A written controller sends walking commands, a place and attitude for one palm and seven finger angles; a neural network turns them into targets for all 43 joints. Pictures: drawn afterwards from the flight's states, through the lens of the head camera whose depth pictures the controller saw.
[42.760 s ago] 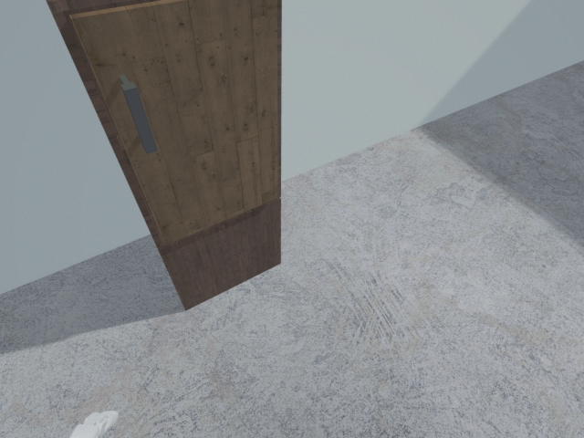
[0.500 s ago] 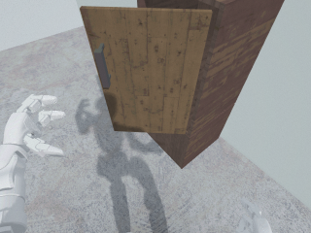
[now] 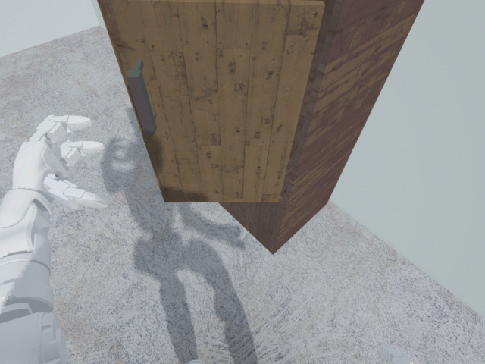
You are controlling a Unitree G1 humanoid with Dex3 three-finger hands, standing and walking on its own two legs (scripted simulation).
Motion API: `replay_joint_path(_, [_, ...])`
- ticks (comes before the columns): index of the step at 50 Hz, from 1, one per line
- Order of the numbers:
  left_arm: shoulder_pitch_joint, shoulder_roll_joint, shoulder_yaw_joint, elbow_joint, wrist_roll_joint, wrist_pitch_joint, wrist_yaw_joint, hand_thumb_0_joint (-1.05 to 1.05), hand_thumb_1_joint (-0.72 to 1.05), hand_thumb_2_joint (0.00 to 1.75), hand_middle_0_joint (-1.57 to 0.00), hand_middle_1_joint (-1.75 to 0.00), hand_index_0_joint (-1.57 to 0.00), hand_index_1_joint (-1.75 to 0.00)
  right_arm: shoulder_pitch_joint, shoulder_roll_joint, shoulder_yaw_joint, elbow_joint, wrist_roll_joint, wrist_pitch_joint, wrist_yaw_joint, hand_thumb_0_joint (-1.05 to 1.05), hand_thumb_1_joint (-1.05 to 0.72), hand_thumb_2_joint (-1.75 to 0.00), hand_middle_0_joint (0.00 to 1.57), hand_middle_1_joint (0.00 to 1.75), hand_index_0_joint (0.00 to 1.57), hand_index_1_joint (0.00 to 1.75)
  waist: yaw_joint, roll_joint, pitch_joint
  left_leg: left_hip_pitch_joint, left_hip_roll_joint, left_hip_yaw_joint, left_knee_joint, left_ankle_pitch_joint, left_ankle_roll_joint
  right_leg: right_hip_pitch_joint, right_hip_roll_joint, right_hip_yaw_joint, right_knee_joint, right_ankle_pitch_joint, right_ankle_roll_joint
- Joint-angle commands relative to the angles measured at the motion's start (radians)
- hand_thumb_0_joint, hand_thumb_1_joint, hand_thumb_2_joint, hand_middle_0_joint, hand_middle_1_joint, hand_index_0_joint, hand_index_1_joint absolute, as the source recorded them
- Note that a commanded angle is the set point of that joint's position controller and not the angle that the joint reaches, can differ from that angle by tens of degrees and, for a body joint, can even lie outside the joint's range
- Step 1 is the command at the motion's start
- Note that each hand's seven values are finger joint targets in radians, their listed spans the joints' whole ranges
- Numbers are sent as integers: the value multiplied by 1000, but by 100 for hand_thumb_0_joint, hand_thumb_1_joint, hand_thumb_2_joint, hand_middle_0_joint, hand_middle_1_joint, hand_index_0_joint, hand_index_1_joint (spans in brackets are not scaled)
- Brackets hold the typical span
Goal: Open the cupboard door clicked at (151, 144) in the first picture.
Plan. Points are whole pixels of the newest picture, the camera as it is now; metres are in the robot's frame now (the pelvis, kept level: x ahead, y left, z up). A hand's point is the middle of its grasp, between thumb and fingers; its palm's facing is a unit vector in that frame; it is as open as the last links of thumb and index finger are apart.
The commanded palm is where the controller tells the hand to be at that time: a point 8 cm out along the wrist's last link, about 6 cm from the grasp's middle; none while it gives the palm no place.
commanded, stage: move the hooked fingers beside the handle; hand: left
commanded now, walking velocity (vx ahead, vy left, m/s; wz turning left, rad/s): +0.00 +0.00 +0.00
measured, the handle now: (145, 98) +0.58 +0.21 +0.10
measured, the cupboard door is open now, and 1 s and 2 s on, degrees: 48 48 48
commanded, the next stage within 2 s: none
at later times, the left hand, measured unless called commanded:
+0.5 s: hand (100, 131) +0.47 +0.26 +0.11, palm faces +0.04 -1.00 +0.00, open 14.0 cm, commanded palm +0.45 +0.32 +0.10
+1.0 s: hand (107, 104) +0.53 +0.26 +0.12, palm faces +0.04 -1.00 -0.01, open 14.0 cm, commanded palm +0.51 +0.31 +0.10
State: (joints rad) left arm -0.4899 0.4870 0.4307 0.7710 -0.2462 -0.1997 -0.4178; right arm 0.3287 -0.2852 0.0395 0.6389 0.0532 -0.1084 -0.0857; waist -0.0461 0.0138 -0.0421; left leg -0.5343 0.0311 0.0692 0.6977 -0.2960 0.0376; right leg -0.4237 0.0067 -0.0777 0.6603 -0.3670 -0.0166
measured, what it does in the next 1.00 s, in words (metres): stands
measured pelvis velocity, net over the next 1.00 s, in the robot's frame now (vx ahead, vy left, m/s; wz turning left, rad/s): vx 0.01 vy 0.00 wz -0.04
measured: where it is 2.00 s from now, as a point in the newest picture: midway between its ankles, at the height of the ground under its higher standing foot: outside the picture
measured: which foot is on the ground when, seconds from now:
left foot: down 0.00-1.00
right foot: down 0.00-1.00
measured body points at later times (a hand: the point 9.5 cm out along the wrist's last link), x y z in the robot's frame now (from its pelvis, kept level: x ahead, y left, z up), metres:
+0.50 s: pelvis +0.00 +0.00 -0.01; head +0.08 +0.02 +0.43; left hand +0.46 +0.31 +0.12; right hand +0.02 -0.28 -0.12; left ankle +0.03 +0.09 -0.72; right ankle -0.02 -0.11 -0.72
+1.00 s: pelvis +0.01 +0.00 -0.02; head +0.14 +0.03 +0.41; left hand +0.53 +0.32 +0.12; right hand -0.04 -0.28 -0.11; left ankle +0.03 +0.09 -0.72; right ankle -0.02 -0.11 -0.72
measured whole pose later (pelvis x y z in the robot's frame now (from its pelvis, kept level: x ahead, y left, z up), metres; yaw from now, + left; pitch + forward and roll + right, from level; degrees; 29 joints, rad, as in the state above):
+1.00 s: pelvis +0.01 +0.00 -0.02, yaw -2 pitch +19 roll -4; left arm -1.05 0.82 0.51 1.31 -0.07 -0.26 -0.43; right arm 0.45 -0.31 0.05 0.64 0.01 0.07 -0.06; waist -0.20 0.01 -0.07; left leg -0.84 0.07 0.06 0.84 -0.35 0.04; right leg -0.71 0.04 -0.08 0.76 -0.39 -0.02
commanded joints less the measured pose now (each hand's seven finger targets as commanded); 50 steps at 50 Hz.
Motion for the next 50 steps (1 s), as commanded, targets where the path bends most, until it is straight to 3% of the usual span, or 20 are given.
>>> replay_joint_path(1, [-432, 320, 51, -125, -4, -59, 4, 0, -50, 30, -30, -120, -30, -120, 40, -169, -62, -99, -2, -25, -8, 0, -90, -90, 20, 30, 20, 30, -12, 94, -306, 315, -7, -111, -65, 239, 0, -76, 30, 38, -74, 263, -7])
replay_joint_path(2, [-437, 338, 68, -101, -9, -63, 3, 0, -50, 30, -30, -120, -30, -120, 49, -171, -61, -100, -3, -19, -8, 0, -90, -90, 20, 30, 20, 30, -8, 42, -312, 295, -9, -108, -58, 251, 4, -50, 33, 37, -70, 284, -8])
replay_joint_path(6, [-532, 322, 33, -71, 11, -91, 4, 0, -50, 30, -30, -120, -30, -120, 61, -172, -64, -98, -7, -3, -1, 0, -90, -90, 20, 30, 20, 30, -22, 104, -336, 322, -3, -119, -50, 253, -3, -103, 34, 35, -56, 257, -9])
replay_joint_path(7, [-548, 307, 16, -57, 7, -97, 4, 0, -50, 30, -30, -120, -30, -120, 66, -172, -61, -100, -5, 1, 0, 0, -90, -90, 20, 30, 20, 30, -30, 85, -324, 314, -2, -123, -46, 254, -1, -112, 38, 34, -55, 251, -10])
replay_joint_path(11, [-629, 368, 44, 62, 27, -113, 7, 0, -50, 30, -30, -120, -30, -120, 92, -185, -62, -77, -10, 22, -1, 0, -90, -90, 20, 30, 20, 30, -49, 57, -311, 260, -1, -120, -38, 200, 2, -135, 34, 40, -50, 221, -4])
replay_joint_path(13, [-675, 389, 48, 83, 38, -125, 7, 0, -50, 30, -30, -120, -30, -120, 104, -188, -63, -75, -12, 30, -1, 0, -90, -90, 20, 30, 20, 30, -50, 75, -348, 268, -2, -122, -29, 210, 1, -138, 34, 43, -43, 223, -4])
replay_joint_path(14, [-704, 382, 31, 77, 47, -132, 7, 0, -50, 30, -30, -120, -30, -120, 105, -186, -62, -72, -13, 33, 1, 0, -90, -90, 20, 30, 20, 30, -55, 126, -352, 285, -2, -122, -24, 216, 0, -158, 34, 44, -39, 220, -6])
replay_joint_path(18, [-751, 418, 50, 107, 59, -158, 14, 0, -50, 30, -30, -120, -30, -120, 133, -192, -65, -58, -19, 50, 5, 0, -90, -90, 20, 30, 20, 30, -66, 116, -406, 296, 3, -128, -4, 245, 0, -167, 39, 46, -27, 234, -4])
replay_joint_path(21, [-786, 429, 43, 185, 65, -147, 9, 0, -50, 30, -30, -120, -30, -120, 149, -197, -61, -49, -19, 64, 3, 0, -90, -90, 20, 30, 20, 30, -85, 96, -368, 240, 1, -121, 4, 207, 6, -181, 40, 51, -29, 221, 2])
replay_joint_path(22, [-803, 469, 73, 204, 67, -147, 11, 0, -50, 30, -30, -120, -30, -120, 158, -199, -62, -47, -19, 70, 1, 0, -90, -90, 20, 30, 20, 30, -83, 59, -360, 213, 2, -122, 10, 209, 10, -165, 42, 51, -26, 229, 0])
replay_joint_path(24, [-819, 477, 60, 213, 85, -144, 10, 0, -50, 30, -30, -120, -30, -120, 167, -201, -62, -50, -20, 78, 2, 0, -90, -90, 20, 30, 20, 30, -86, 120, -387, 225, -1, -119, 13, 219, 7, -181, 40, 53, -20, 232, 2])
replay_joint_path(29, [-831, 567, 114, 260, 104, -152, 9, 0, -50, 30, -30, -120, -30, -120, 204, -208, -62, -48, -27, 104, 4, 0, -90, -90, 20, 30, 20, 30, -85, 108, -434, 200, 2, -113, 40, 258, 10, -168, 46, 59, -5, 272, 6])
replay_joint_path(34, [-869, 607, 116, 304, 120, -143, -8, 0, -50, 30, -30, -120, -30, -120, 232, -214, -62, -47, -28, 130, 3, 0, -90, -90, 20, 30, 20, 30, -104, 123, -420, 170, 4, -109, 59, 270, 14, -187, 51, 63, -1, 290, 10])
replay_joint_path(38, [-939, 567, 67, 318, 126, -133, -16, 0, -50, 30, -30, -120, -30, -120, 254, -215, -61, -41, -31, 142, 5, 0, -90, -90, 20, 30, 20, 30, -134, 153, -417, 192, 8, -118, 71, 268, 12, -248, 55, 57, -3, 261, 9])
replay_joint_path(39, [-942, 627, 109, 333, 130, -131, -11, 0, -50, 30, -30, -120, -30, -120, 267, -222, -61, -37, -33, 146, 2, 0, -90, -90, 20, 30, 20, 30, -134, 127, -426, 178, 12, -123, 76, 262, 15, -245, 55, 59, -3, 255, 11])
replay_joint_path(42, [-1009, 618, 88, 333, 133, -127, -12, 0, -50, 30, -30, -120, -30, -120, 282, -221, -56, -32, -37, 151, 1, 0, -90, -90, 20, 30, 20, 30, -154, 161, -441, 187, 11, -125, 87, 279, 16, -265, 57, 60, 2, 262, 11])
replay_joint_path(44, [-1021, 665, 109, 339, 151, -129, -8, 0, -50, 30, -30, -120, -30, -120, 292, -224, -56, -30, -39, 158, 1, 0, -90, -90, 20, 30, 20, 30, -148, 190, -474, 199, 15, -132, 98, 306, 10, -274, 57, 58, 12, 267, 10])
replay_joint_path(46, [-991, 630, 89, 346, 155, -124, -6, 0, -50, 30, -30, -120, -30, -120, 299, -219, -56, -33, -43, 161, 7, 0, -90, -90, 20, 30, 20, 30, -145, 212, -479, 221, 18, -134, 101, 319, 6, -294, 60, 51, 16, 262, 8])
replay_joint_path(49, [-917, 644, 115, 333, 152, -120, -13, 0, -50, 30, -30, -120, -30, -120, 309, -220, -60, -44, -47, 173, 13, 0, -90, -90, 20, 30, 20, 30, -118, 211, -532, 245, 20, -131, 112, 411, 2, -264, 65, 45, 33, 331, 5])
replay_joint_path(50, [-906, 606, 88, 351, 149, -108, -16, 0, -50, 30, -30, -120, -30, -120, 308, -216, -59, -46, -45, 178, 15, 0, -90, -90, 20, 30, 20, 30, -129, 187, -507, 232, 20, -127, 109, 401, 4, -270, 67, 41, 27, 330, 8])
